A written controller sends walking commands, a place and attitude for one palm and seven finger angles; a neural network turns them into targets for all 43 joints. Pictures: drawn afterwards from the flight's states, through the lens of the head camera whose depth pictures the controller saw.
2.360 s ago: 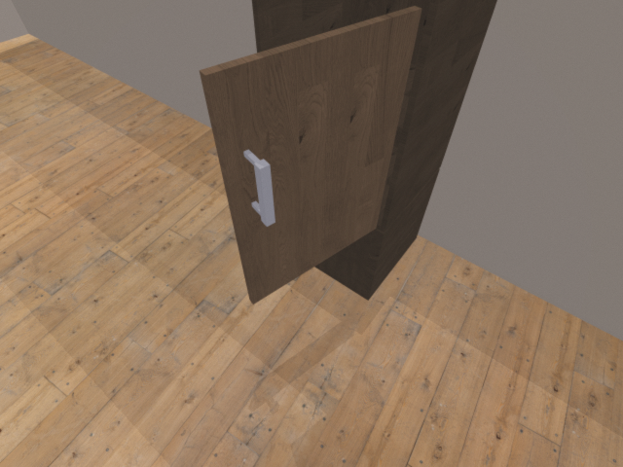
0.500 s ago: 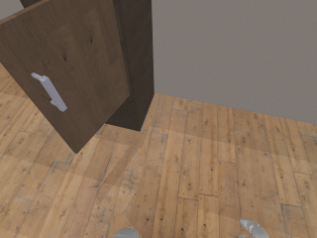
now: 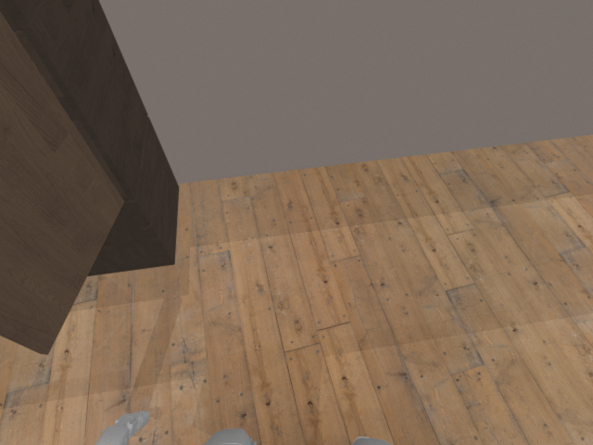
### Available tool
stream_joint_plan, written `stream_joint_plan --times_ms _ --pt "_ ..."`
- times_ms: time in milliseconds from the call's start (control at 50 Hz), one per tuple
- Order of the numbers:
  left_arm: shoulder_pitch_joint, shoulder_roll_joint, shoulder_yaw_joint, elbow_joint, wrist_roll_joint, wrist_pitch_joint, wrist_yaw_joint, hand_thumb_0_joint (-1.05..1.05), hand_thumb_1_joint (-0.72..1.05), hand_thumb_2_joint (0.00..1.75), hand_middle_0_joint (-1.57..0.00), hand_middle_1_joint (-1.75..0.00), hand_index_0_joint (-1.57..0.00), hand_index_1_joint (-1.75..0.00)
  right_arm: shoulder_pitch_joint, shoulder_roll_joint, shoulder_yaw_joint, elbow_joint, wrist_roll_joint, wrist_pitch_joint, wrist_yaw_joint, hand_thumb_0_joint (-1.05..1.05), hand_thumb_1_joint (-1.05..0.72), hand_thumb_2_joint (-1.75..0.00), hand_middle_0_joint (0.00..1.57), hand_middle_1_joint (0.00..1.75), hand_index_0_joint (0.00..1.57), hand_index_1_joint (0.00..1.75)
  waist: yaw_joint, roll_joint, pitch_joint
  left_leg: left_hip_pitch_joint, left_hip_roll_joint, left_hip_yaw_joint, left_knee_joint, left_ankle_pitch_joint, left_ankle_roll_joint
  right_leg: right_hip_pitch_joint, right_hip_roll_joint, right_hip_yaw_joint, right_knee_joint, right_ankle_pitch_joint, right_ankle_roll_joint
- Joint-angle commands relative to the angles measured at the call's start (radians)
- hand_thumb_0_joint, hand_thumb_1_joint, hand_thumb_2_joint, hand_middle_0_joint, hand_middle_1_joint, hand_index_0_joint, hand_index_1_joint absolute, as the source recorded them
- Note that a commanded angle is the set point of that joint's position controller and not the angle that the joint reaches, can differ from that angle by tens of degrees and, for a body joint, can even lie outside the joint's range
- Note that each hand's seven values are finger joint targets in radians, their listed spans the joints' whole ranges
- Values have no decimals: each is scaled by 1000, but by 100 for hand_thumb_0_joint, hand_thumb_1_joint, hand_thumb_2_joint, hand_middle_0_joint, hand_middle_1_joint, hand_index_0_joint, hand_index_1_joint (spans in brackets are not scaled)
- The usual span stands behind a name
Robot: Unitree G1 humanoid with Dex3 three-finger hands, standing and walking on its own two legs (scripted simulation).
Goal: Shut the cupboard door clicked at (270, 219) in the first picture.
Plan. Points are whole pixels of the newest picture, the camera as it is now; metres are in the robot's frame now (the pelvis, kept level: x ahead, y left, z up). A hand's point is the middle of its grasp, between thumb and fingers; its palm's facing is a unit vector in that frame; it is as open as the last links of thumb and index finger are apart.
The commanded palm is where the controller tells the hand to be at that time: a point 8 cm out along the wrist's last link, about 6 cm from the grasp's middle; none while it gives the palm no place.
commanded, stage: walk to a spot facing it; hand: left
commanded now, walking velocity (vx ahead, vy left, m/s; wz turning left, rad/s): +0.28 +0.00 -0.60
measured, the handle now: out of the picture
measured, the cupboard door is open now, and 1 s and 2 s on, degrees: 75 75 75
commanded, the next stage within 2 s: turn to face it in 1.40 s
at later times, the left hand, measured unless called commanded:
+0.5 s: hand (204, 375) +0.23 +0.17 -0.15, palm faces -0.31 -0.94 -0.14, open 7.4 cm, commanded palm none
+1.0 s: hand (295, 300) +0.36 +0.03 -0.14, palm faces -0.44 -0.87 -0.22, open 7.2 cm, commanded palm none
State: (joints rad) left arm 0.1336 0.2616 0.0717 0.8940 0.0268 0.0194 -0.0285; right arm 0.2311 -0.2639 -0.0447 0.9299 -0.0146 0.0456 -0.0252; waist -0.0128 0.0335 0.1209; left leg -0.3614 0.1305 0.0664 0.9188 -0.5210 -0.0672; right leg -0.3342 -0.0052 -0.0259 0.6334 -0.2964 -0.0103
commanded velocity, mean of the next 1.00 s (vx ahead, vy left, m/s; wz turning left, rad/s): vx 0.34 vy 0.00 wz -0.40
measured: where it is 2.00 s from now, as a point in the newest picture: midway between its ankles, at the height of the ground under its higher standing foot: (397, 326)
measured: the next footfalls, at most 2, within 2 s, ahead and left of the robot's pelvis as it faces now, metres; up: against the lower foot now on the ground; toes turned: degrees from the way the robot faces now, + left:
left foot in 0.28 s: +0.08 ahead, +0.12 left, +0.00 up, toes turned -5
right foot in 0.72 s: +0.22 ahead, -0.19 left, +0.00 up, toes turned -32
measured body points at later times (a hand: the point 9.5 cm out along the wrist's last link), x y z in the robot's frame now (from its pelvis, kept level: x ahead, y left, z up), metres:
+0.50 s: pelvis +0.07 +0.01 +0.02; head +0.12 +0.03 +0.47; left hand +0.24 +0.22 -0.13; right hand -0.04 -0.20 -0.11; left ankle +0.04 +0.13 -0.72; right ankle +0.07 -0.14 -0.63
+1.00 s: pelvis +0.23 -0.12 +0.02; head +0.26 -0.14 +0.47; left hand +0.38 +0.07 -0.13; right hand +0.16 -0.35 -0.13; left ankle +0.35 +0.00 -0.66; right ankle +0.19 -0.16 -0.72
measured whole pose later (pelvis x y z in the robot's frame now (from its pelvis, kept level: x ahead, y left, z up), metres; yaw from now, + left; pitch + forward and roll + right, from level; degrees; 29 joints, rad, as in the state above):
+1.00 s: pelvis +0.23 -0.12 +0.02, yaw -29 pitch +1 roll +0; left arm 0.25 0.19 0.08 1.02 0.02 -0.07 0.00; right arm 0.21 -0.17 -0.05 0.99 -0.03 -0.02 0.00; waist -0.02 0.00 0.05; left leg -0.58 0.15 0.05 0.96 -0.22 -0.05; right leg -0.17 0.07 -0.09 0.36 -0.22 -0.11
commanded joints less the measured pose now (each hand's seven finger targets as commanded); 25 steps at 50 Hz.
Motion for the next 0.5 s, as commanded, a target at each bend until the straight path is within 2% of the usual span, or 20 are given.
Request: stream_joint_plan --times_ms 0,20,40,80,120,160,180,200,220,240,260,280,300,320,340,360,380,420,480 --pt "86 185 46 -50 -4 0 44 0 90 90 -20 -30 -20 -30 -69 -85 -29 -115 -1 -22 1 0 -90 -90 20 30 20 30 54 -244 -170 -255 -17 -67 256 37 -8 236 -263 365 -287 207 -189" --pt "49 179 45 -62 1 -1 45 0 90 90 -20 -30 -20 -30 -44 -73 -29 -104 -4 -23 9 0 -90 -90 20 30 20 30 33 -206 -184 -190 -20 -48 201 59 -9 185 -242 341 -300 80 -178" --pt "36 178 44 -70 3 -3 39 0 90 90 -20 -30 -20 -30 -36 -61 -29 -97 -7 -20 16 0 -90 -90 20 30 20 30 27 -175 -155 -149 -35 -25 151 91 -9 118 -219 328 -335 -39 -170" --pt "33 188 44 -69 5 -8 30 0 90 90 -20 -30 -20 -30 -39 -54 -31 -98 -9 -23 25 0 -90 -90 20 30 20 30 28 -177 -107 -104 -58 -5 40 99 -5 42 -205 364 -389 -241 -176" --pt "38 194 47 -63 10 -14 25 0 90 90 -20 -30 -20 -30 -31 -50 -35 -104 -6 -36 29 0 -90 -90 20 30 20 30 29 -195 -92 -61 -77 1 -69 63 3 19 -206 409 -404 -326 -188" --pt "34 194 51 -64 6 -15 19 0 90 90 -20 -30 -20 -30 9 -45 -34 -97 -4 -50 27 0 -90 -90 20 30 20 30 18 -203 -103 18 -106 17 -179 73 14 0 -183 425 -389 -331 -189" --pt "20 186 52 -64 3 -16 16 0 90 90 -20 -30 -20 -30 48 -46 -33 -84 -4 -58 23 0 -90 -90 20 30 20 30 -3 -206 -104 96 -117 25 -268 109 18 -38 -160 416 -364 -336 -176" --pt "-2 171 50 -69 -1 -14 13 0 90 90 -20 -30 -20 -30 112 -46 -31 -65 -4 -68 18 0 -90 -90 20 30 20 30 -38 -186 -109 223 -127 43 -385 163 20 -114 -125 387 -321 -359 -147" --pt "-17 123 40 -81 -3 -14 8 0 90 90 -20 -30 -20 -30 195 -76 -37 -38 -5 -77 6 0 -90 -90 20 30 20 30 -78 -78 -124 381 -69 -19 -522 98 40 -238 -62 333 -194 -358 -101" --pt "-33 36 23 -113 -12 -10 -2 0 90 90 -20 -30 -20 -30 289 -176 -54 -14 -28 -89 -4 0 -90 -90 20 30 20 30 -117 246 -119 485 199 -379 -710 -197 123 -434 86 161 135 -345 -37" --pt "-112 34 24 -168 -8 -21 -11 0 90 90 -20 -30 -20 -30 324 -235 -59 -18 -31 -98 -20 0 -90 -90 20 30 20 30 -126 241 -66 407 412 -615 -821 -287 226 -520 34 74 340 -303 -8" --pt "-136 56 36 -159 9 -27 -24 0 90 90 -20 -30 -20 -30 280 -212 -52 -29 -32 -103 -12 0 -90 -90 20 30 20 30 -102 107 -31 304 397 -623 -839 -269 246 -497 -17 115 476 -203 -11" --pt "-105 49 42 -129 15 -27 -30 0 90 90 -20 -30 -20 -30 214 -163 -37 -40 -29 -107 -9 0 -90 -90 20 30 20 30 -52 78 0 256 321 -481 -820 -163 198 -487 -40 98 547 -100 -3" --pt "-61 40 38 -101 17 -25 -38 0 90 90 -20 -30 -20 -30 152 -115 -20 -49 -22 -114 -11 0 -90 -90 20 30 20 30 -16 104 -4 255 259 -333 -791 -15 159 -474 -63 70 572 -17 6" --pt "-48 22 34 -84 16 -17 -42 0 90 90 -20 -30 -20 -30 156 -84 -11 -40 -19 -119 -13 0 -90 -90 20 30 20 30 -10 98 -5 262 208 -210 -764 150 128 -462 -63 57 589 48 16" --pt "-43 -3 25 -76 13 -13 -42 0 90 90 -20 -30 -20 -30 191 -61 -3 -23 -16 -126 -15 0 -90 -90 20 30 20 30 -11 104 -29 306 173 -117 -729 323 110 -459 -56 41 581 76 20" --pt "-40 -17 18 -70 9 -11 -42 0 90 90 -20 -30 -20 -30 222 -56 -1 -5 -13 -131 -18 0 -90 -90 20 30 20 30 -14 111 -53 351 164 -58 -701 468 111 -468 -53 24 569 91 23" --pt "-65 -36 8 -71 6 -13 -41 0 90 90 -20 -30 -20 -30 276 -50 -2 24 -13 -133 -19 0 -90 -90 20 30 20 30 -29 98 -72 429 167 11 -663 626 128 -478 -53 -15 503 91 21" --pt "-132 -49 -2 -77 4 -10 -44 0 90 90 -20 -30 -20 -30 311 -42 1 56 -16 -130 -15 0 -90 -90 20 30 20 30 -38 113 -37 395 180 67 -688 608 145 -438 -68 -47 354 133 17"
